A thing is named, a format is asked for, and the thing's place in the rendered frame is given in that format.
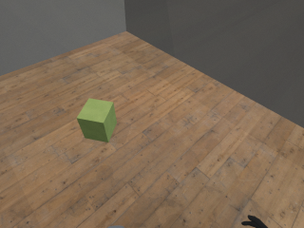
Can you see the right robot hand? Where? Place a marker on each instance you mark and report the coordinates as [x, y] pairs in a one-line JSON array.
[[254, 222]]

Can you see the carton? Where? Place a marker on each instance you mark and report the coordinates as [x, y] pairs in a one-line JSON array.
[[97, 120]]

